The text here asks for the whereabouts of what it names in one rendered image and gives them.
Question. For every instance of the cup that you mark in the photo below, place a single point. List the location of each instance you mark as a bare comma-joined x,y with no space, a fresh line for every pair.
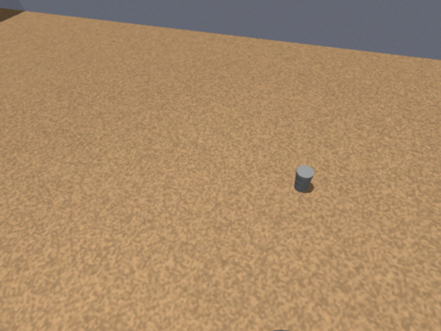
304,174

